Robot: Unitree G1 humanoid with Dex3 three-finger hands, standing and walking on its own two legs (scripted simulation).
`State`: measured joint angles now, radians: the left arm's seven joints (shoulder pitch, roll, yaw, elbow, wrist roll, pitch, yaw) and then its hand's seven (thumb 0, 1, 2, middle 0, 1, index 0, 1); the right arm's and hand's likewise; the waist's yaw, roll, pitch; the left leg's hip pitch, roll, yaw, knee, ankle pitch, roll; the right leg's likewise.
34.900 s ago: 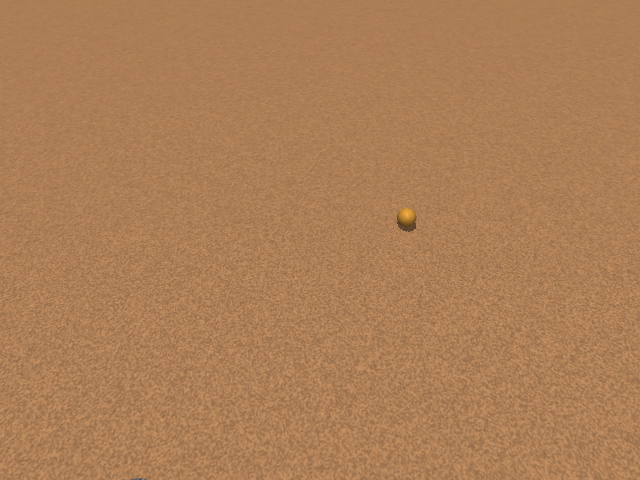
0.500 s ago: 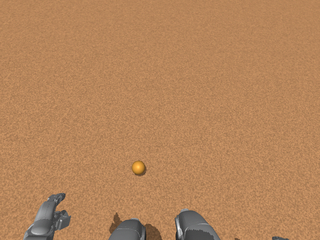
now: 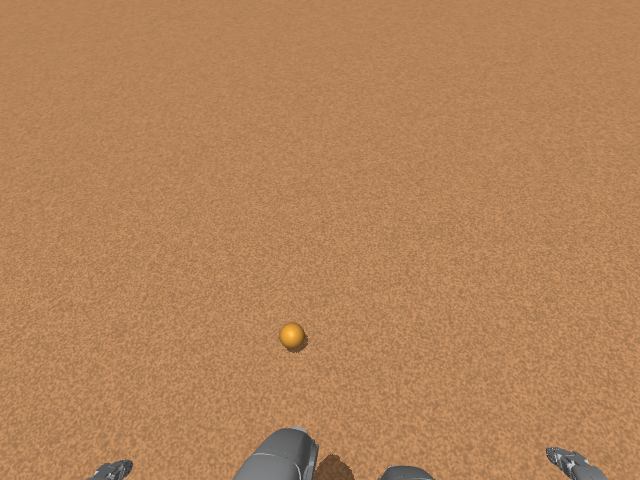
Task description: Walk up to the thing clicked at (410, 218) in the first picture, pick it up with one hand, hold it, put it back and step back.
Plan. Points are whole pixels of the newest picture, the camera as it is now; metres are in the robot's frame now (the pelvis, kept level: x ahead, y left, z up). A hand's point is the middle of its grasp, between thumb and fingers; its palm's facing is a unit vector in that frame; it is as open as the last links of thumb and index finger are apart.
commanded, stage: step back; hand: left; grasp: from above
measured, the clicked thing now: (292, 335) +0.56 +0.18 -0.72
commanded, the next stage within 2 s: none
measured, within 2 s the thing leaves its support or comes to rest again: neither
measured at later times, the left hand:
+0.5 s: hand out of the picture -0.06 +0.29 -0.15, palm faces +0.03 -0.93 -0.36, open 7.4 cm
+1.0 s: hand out of the picture -0.21 +0.25 -0.14, palm faces +0.05 -0.90 -0.44, open 7.4 cm
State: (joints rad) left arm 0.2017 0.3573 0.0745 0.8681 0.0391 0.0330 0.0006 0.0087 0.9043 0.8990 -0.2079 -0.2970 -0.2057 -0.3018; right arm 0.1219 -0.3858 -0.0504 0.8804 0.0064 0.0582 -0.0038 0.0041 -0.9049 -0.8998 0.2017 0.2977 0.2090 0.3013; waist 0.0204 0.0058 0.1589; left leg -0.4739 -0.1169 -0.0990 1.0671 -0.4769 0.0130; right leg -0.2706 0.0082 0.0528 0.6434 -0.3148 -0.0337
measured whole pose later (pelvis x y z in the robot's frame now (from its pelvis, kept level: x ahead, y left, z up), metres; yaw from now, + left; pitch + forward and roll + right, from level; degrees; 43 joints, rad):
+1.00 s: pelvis -0.33 -0.03 -0.01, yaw +5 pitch -2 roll +1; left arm 0.12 0.38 0.07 0.74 0.04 0.05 0.02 0.01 0.90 0.90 -0.21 -0.30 -0.21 -0.30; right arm 0.21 -0.39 -0.04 0.87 -0.01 0.04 -0.03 0.01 -0.91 -0.90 0.20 0.30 0.21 0.30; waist -0.01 0.01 0.19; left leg -0.27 -0.05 -0.05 0.71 -0.43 0.00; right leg -0.42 -0.03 -0.04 0.69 -0.25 -0.02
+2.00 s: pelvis -0.46 -0.08 +0.00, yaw +3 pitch -4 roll +0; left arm 0.21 0.39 0.06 0.95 0.02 -0.05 -0.01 0.01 0.91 0.90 -0.21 -0.30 -0.20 -0.30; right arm 0.23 -0.38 -0.06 0.95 -0.02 0.00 0.02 0.00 -0.90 -0.90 0.20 0.30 0.21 0.30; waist -0.01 0.01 0.09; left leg -0.21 0.02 -0.02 0.63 -0.36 -0.01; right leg -0.30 -0.01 -0.04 0.60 -0.23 -0.02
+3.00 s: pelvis -0.43 -0.06 +0.02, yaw +6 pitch -4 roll +0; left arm 0.08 0.36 0.00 1.15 0.01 -0.02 -0.01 0.01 0.91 0.90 -0.21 -0.30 -0.20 -0.30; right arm 0.06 -0.36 -0.01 1.13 0.00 -0.01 0.01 0.00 -0.91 -0.90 0.20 0.30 0.21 0.30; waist 0.00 0.01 0.07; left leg -0.09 0.04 -0.02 0.34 -0.18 -0.04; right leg -0.13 -0.03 -0.02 0.35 -0.16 0.02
